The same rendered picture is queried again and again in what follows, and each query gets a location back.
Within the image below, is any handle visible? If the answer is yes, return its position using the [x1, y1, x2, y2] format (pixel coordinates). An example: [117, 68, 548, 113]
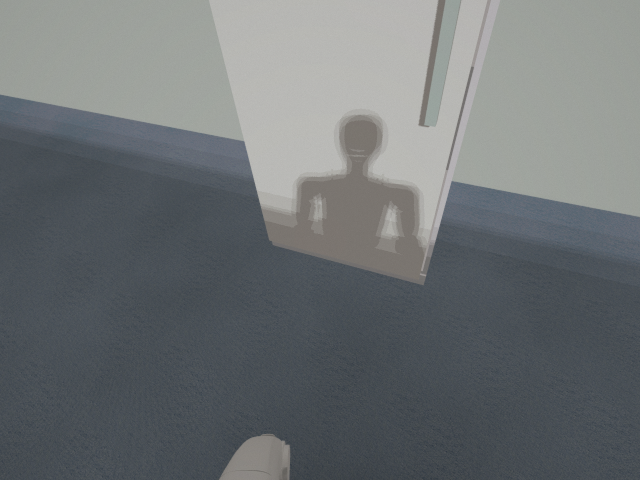
[424, 0, 461, 127]

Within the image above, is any robot left thigh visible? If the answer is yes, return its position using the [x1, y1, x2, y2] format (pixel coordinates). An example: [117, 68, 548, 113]
[219, 436, 290, 480]

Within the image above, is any fridge door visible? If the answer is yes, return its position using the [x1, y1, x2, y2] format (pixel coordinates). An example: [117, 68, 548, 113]
[209, 0, 487, 280]

